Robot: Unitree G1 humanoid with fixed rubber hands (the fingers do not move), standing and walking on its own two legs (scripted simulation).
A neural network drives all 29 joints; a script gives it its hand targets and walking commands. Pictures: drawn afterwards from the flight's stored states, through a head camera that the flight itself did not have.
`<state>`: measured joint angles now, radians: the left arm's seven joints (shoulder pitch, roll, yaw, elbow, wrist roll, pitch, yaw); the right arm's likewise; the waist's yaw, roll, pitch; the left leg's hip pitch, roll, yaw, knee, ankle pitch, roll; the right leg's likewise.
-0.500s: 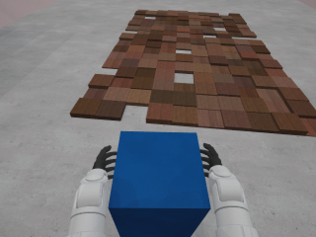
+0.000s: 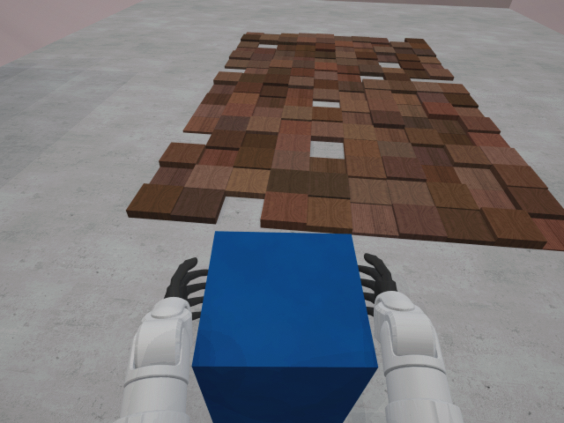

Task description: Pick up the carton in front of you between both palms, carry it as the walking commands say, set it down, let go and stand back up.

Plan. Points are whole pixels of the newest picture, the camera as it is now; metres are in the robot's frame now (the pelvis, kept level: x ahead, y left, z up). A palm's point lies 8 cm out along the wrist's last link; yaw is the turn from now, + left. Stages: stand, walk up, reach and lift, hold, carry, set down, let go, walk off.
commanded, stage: hold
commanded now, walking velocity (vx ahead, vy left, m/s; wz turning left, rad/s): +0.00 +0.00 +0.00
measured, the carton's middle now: (280, 331) +0.29 +0.00 -0.03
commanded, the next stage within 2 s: carry in 0.54 s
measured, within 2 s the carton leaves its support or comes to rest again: neither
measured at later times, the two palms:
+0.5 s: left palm (178, 303) +0.29 +0.15 +0.05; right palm (383, 297) +0.29 -0.15 +0.05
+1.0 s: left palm (184, 234) +0.40 +0.16 +0.08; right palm (364, 226) +0.42 -0.14 +0.08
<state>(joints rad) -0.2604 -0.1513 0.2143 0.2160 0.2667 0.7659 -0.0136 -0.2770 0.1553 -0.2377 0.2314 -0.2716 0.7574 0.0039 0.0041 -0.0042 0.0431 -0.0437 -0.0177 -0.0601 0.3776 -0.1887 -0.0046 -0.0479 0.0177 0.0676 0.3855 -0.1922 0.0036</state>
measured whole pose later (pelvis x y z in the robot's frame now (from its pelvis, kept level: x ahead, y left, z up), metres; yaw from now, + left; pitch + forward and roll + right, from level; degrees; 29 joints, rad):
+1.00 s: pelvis +0.14 +0.00 -0.01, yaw +0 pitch +5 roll +2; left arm -0.14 -0.13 0.13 -0.31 0.11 1.15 0.09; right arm -0.20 0.15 -0.12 -0.21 -0.11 1.11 -0.08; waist 0.01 -0.04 -0.17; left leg -0.34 0.00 0.19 0.49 -0.21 0.04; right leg -0.24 -0.07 -0.04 0.66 -0.45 0.01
